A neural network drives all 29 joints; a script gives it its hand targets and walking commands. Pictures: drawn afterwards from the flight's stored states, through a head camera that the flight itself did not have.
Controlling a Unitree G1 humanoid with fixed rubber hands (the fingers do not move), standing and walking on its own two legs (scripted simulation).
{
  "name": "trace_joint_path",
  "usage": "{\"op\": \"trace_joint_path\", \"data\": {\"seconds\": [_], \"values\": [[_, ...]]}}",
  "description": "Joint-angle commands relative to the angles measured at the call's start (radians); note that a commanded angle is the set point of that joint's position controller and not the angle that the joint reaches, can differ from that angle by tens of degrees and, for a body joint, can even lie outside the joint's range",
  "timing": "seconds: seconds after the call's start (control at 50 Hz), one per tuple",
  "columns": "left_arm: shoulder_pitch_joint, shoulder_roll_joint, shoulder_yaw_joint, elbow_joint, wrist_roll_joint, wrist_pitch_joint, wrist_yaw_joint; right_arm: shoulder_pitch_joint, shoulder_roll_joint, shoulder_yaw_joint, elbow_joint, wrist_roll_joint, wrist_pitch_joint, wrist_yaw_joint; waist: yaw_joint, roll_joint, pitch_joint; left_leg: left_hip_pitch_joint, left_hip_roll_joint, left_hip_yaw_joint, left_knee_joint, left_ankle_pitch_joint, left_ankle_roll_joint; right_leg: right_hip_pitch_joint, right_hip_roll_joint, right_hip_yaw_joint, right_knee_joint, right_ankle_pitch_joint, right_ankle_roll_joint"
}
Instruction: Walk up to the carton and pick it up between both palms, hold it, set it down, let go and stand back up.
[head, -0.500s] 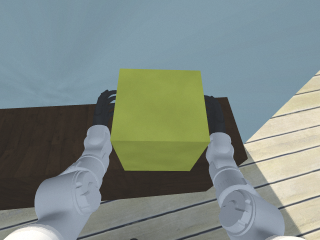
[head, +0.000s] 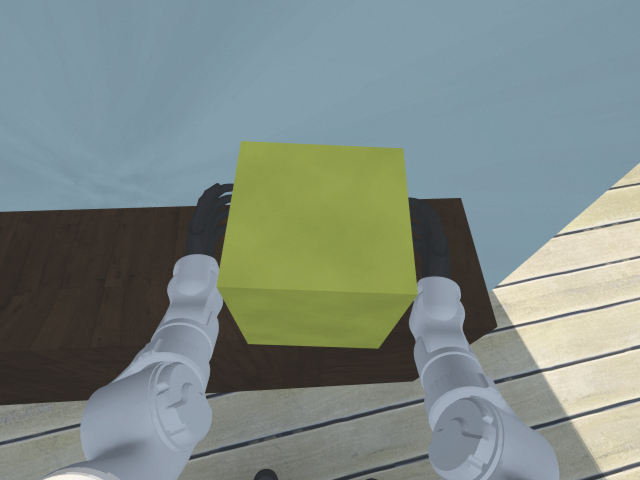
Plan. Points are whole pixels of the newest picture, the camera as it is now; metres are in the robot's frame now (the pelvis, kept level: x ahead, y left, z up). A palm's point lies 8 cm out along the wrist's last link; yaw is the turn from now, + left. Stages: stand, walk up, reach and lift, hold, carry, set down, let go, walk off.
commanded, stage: reach and lift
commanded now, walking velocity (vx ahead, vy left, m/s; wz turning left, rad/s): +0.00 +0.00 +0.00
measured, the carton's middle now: (317, 256) +0.42 +0.02 -0.06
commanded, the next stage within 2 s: none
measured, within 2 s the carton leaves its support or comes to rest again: leaves its support in 1.68 s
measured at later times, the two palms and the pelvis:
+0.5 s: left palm (203, 246) +0.41 +0.17 -0.01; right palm (432, 265) +0.38 -0.13 -0.01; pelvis +0.00 +0.00 +0.00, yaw +0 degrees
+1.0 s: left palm (202, 248) +0.41 +0.17 -0.01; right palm (432, 265) +0.38 -0.13 -0.01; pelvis +0.00 +0.00 +0.00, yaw +0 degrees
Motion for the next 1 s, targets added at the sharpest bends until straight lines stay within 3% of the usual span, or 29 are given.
{"op": "trace_joint_path", "data": {"seconds": [0.0, 0.04, 0.06, 0.08, 0.12, 0.14, 0.3, 0.36, 0.4, 0.42, 0.46, 0.5, 0.52, 0.54, 0.56, 0.58, 0.6, 0.62, 0.68, 0.74, 0.76, 0.78, 0.8, 0.84, 0.86, 0.88, 0.92, 0.94, 0.98], "values": [[-0.314, -0.491, -0.159, 0.095, 0.127, -0.021, -0.117, -0.361, 0.543, 0.31, 0.106, -0.124, -0.031, 0.114, 0.036, 0.03, -0.528, 0.091, -0.06, 0.139, -0.008, 0.402, -0.003, 0.416, 0.021, -0.068, 0.093, 0.621, 0.005], [-0.33, -0.476, -0.176, 0.043, 0.119, -0.013, -0.116, -0.37, 0.533, 0.294, 0.102, -0.12, -0.024, 0.117, 0.035, 0.041, -0.508, 0.161, -0.043, 0.147, -0.009, 0.455, -0.003, 0.355, 0.035, -0.083, 0.069, 0.543, 0.0], [-0.325, -0.474, -0.162, 0.043, 0.123, -0.013, -0.118, -0.369, 0.534, 0.313, 0.112, -0.123, -0.025, 0.116, 0.059, 0.042, -0.525, 0.143, -0.048, 0.155, -0.011, 0.448, -0.005, 0.379, 0.035, -0.076, 0.07, 0.555, 0.001], [-0.335, -0.472, -0.177, 0.069, 0.093, -0.007, -0.121, -0.366, 0.531, 0.311, 0.122, -0.11, -0.024, 0.106, 0.021, 0.006, -0.501, 0.144, -0.048, 0.143, -0.008, 0.442, 0.0, 0.382, 0.03, -0.083, 0.062, 0.587, -0.002], [-0.318, -0.485, -0.157, 0.046, 0.12, 0.005, -0.125, -0.332, 0.553, 0.293, 0.12, -0.115, -0.017, 0.104, 0.038, 0.032, -0.504, 0.122, -0.049, 0.135, -0.008, 0.433, 0.001, 0.391, 0.027, -0.073, 0.067, 0.562, 0.004], [-0.316, -0.468, -0.141, 0.095, 0.121, 0.012, -0.131, -0.351, 0.543, 0.285, 0.149, -0.119, 0.002, 0.103, 0.015, 0.007, -0.447, 0.108, -0.044, 0.148, -0.037, 0.359, 0.013, 0.405, 0.025, -0.07, 0.044, 0.528, 0.0], [-0.314, -0.496, -0.182, 0.011, 0.12, 0.007, -0.101, -0.347, 0.52, 0.257, 0.136, -0.128, -0.014, 0.115, 0.044, 0.06, -0.53, 0.218, -0.033, 0.145, -0.008, 0.462, -0.018, 0.29, 0.048, -0.102, 0.021, 0.416, -0.013], [-0.332, -0.482, -0.18, 0.033, 0.12, 0.027, -0.11, -0.359, 0.521, 0.252, 0.14, -0.111, 0.002, 0.118, 0.019, 0.045, -0.477, 0.217, -0.031, 0.149, -0.027, 0.401, 0.003, 0.313, 0.047, -0.093, 0.004, 0.392, -0.008], [-0.302, -0.512, -0.191, 0.012, 0.103, 0.023, -0.103, -0.344, 0.516, 0.27, 0.126, -0.121, 0.003, 0.116, 0.038, 0.049, -0.483, 0.189, -0.037, 0.149, -0.025, 0.446, -0.017, 0.307, 0.049, -0.092, 0.023, 0.44, -0.013], [-0.348, -0.504, -0.19, 0.009, 0.114, 0.022, -0.106, -0.363, 0.519, 0.246, 0.14, -0.128, -0.001, 0.112, 0.006, 0.065, -0.512, 0.208, -0.029, 0.139, -0.021, 0.446, -0.019, 0.295, 0.049, -0.094, 0.006, 0.418, -0.016], [-0.31, -0.528, -0.197, 0.008, 0.111, 0.027, -0.1, -0.377, 0.505, 0.281, 0.109, -0.116, -0.018, 0.116, 0.039, 0.057, -0.54, 0.215, -0.032, 0.127, 0.007, 0.543, -0.022, 0.285, 0.054, -0.09, 0.03, 0.479, -0.009], [-0.319, -0.498, -0.159, 0.055, 0.134, 0.035, -0.104, -0.38, 0.509, 0.274, 0.12, -0.132, -0.014, 0.119, 0.04, 0.054, -0.502, 0.193, -0.026, 0.137, -0.018, 0.464, -0.009, 0.298, 0.05, -0.096, 0.017, 0.464, -0.014], [-0.328, -0.525, -0.205, 0.032, 0.11, 0.024, -0.098, -0.404, 0.512, 0.299, 0.083, -0.107, -0.027, 0.123, 0.063, 0.066, -0.547, 0.191, -0.032, 0.146, -0.006, 0.494, -0.019, 0.287, 0.052, -0.094, 0.035, 0.471, -0.019], [-0.353, -0.503, -0.183, 0.063, 0.114, 0.033, -0.103, -0.387, 0.494, 0.273, 0.132, -0.116, -0.011, 0.117, 0.029, 0.047, -0.487, 0.166, -0.03, 0.145, -0.024, 0.438, -0.016, 0.294, 0.045, -0.096, 0.017, 0.443, -0.019], [-0.324, -0.496, -0.188, 0.007, 0.11, 0.027, -0.101, -0.375, 0.499, 0.278, 0.108, -0.104, -0.023, 0.121, 0.057, 0.048, -0.507, 0.167, -0.028, 0.135, -0.014, 0.47, -0.013, 0.297, 0.05, -0.089, 0.02, 0.448, -0.024], [-0.326, -0.512, -0.19, 0.019, 0.119, 0.028, -0.097, -0.354, 0.512, 0.282, 0.135, -0.101, -0.017, 0.117, 0.028, 0.063, -0.494, 0.188, -0.032, 0.143, -0.01, 0.467, -0.016, 0.281, 0.052, -0.09, 0.015, 0.429, -0.015], [-0.312, -0.522, -0.187, 0.03, 0.117, 0.028, -0.104, -0.376, 0.505, 0.295, 0.115, -0.101, -0.023, 0.109, 0.031, 0.073, -0.519, 0.182, -0.029, 0.144, -0.017, 0.49, -0.021, 0.33, 0.05, -0.09, 0.025, 0.51, -0.015], [-0.314, -0.482, -0.154, 0.079, 0.123, 0.03, -0.118, -0.342, 0.51, 0.28, 0.156, -0.123, -0.007, 0.105, 0.016, 0.032, -0.47, 0.124, -0.032, 0.131, -0.03, 0.409, -0.001, 0.391, 0.033, -0.074, 0.03, 0.496, -0.011], [-0.32, -0.522, -0.205, 0.038, 0.101, 0.02, -0.118, -0.392, 0.527, 0.306, 0.063, -0.102, -0.032, 0.101, 0.041, 0.028, -0.594, 0.082, -0.05, 0.148, -0.039, 0.397, -0.007, 0.397, 0.036, -0.068, 0.043, 0.595, -0.003], [-0.345, -0.492, -0.201, 0.024, 0.1, -0.005, -0.109, -0.351, 0.538, 0.316, 0.139, -0.102, -0.028, 0.105, 0.023, 0.008, -0.6, 0.107, -0.04, 0.126, -0.038, 0.409, -0.001, 0.422, 0.032, -0.068, 0.044, 0.593, -0.003], [-0.353, -0.462, -0.183, 0.064, 0.105, 0.012, -0.122, -0.352, 0.5, 0.308, 0.166, -0.103, -0.013, 0.102, 0.004, 0.029, -0.519, 0.122, -0.037, 0.136, -0.051, 0.358, -0.003, 0.381, 0.028, -0.084, 0.012, 0.486, -0.012], [-0.339, -0.487, -0.179, 0.066, 0.107, 0.008, -0.12, -0.38, 0.524, 0.341, 0.109, -0.101, -0.024, 0.111, 0.05, 0.048, -0.56, 0.108, -0.041, 0.146, -0.041, 0.387, 0.0, 0.399, 0.032, -0.069, 0.044, 0.523, -0.004], [-0.354, -0.492, -0.207, 0.046, 0.091, 0.006, -0.116, -0.379, 0.518, 0.322, 0.122, -0.083, -0.03, 0.106, 0.053, 0.041, -0.562, 0.113, -0.043, 0.15, -0.03, 0.404, -0.013, 0.394, 0.032, -0.066, 0.042, 0.524, -0.013], [-0.393, -0.505, -0.235, 0.017, 0.071, -0.008, -0.109, -0.378, 0.532, 0.325, 0.137, -0.074, -0.03, 0.098, 0.01, 0.055, -0.598, 0.137, -0.038, 0.132, -0.032, 0.425, -0.019, 0.37, 0.038, -0.07, 0.037, 0.541, -0.005], [-0.381, -0.496, -0.209, 0.076, 0.083, -0.002, -0.109, -0.385, 0.527, 0.328, 0.16, -0.078, -0.033, 0.103, 0.028, 0.037, -0.582, 0.116, -0.039, 0.128, -0.038, 0.4, -0.012, 0.37, 0.039, -0.061, 0.026, 0.539, -0.012], [-0.394, -0.488, -0.216, 0.031, 0.073, -0.006, -0.108, -0.412, 0.519, 0.341, 0.121, -0.064, -0.04, 0.111, 0.049, 0.059, -0.625, 0.101, -0.036, 0.13, -0.023, 0.432, -0.009, 0.363, 0.041, -0.058, 0.036, 0.561, -0.018], [-0.382, -0.487, -0.227, 0.06, 0.074, -0.015, -0.106, -0.418, 0.534, 0.364, 0.126, -0.058, -0.048, 0.104, 0.047, 0.03, -0.619, 0.094, -0.038, 0.129, -0.026, 0.424, -0.009, 0.39, 0.035, -0.053, 0.053, 0.611, -0.014], [-0.398, -0.504, -0.25, 0.018, 0.069, -0.022, -0.103, -0.433, 0.529, 0.377, 0.12, -0.07, -0.055, 0.102, 0.059, 0.055, -0.613, 0.107, -0.041, 0.142, -0.02, 0.468, -0.018, 0.416, 0.043, -0.068, 0.05, 0.613, -0.005], [-0.415, -0.535, -0.271, 0.009, 0.047, -0.027, -0.098, -0.43, 0.52, 0.368, 0.16, -0.071, -0.059, 0.098, 0.022, 0.051, -0.612, 0.14, -0.029, 0.129, -0.017, 0.482, -0.031, 0.394, 0.053, -0.068, 0.031, 0.575, -0.024]]}}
